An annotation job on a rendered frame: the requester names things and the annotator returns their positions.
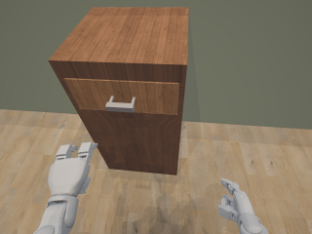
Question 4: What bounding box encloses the handle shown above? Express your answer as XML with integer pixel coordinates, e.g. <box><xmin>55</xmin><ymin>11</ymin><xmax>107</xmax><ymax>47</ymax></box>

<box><xmin>105</xmin><ymin>96</ymin><xmax>136</xmax><ymax>113</ymax></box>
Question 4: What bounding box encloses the left robot hand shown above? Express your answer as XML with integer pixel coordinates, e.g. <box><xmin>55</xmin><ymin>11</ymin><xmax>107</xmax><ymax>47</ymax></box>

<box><xmin>48</xmin><ymin>141</ymin><xmax>98</xmax><ymax>197</ymax></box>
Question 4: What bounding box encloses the right robot hand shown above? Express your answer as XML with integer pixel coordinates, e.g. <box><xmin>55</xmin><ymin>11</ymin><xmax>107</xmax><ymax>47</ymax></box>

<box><xmin>218</xmin><ymin>178</ymin><xmax>255</xmax><ymax>223</ymax></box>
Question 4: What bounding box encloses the drawer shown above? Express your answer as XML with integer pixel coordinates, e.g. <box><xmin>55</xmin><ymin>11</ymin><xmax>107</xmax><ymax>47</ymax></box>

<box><xmin>64</xmin><ymin>78</ymin><xmax>178</xmax><ymax>114</ymax></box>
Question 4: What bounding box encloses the right robot forearm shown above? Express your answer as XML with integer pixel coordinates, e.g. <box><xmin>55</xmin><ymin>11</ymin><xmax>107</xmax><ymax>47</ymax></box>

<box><xmin>238</xmin><ymin>214</ymin><xmax>268</xmax><ymax>234</ymax></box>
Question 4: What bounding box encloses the left robot forearm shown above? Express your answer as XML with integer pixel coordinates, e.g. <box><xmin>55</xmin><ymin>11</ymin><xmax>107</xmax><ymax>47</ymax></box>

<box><xmin>33</xmin><ymin>194</ymin><xmax>79</xmax><ymax>234</ymax></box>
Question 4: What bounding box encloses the cabinet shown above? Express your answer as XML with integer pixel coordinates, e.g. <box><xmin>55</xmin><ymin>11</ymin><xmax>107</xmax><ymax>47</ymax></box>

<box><xmin>48</xmin><ymin>7</ymin><xmax>189</xmax><ymax>176</ymax></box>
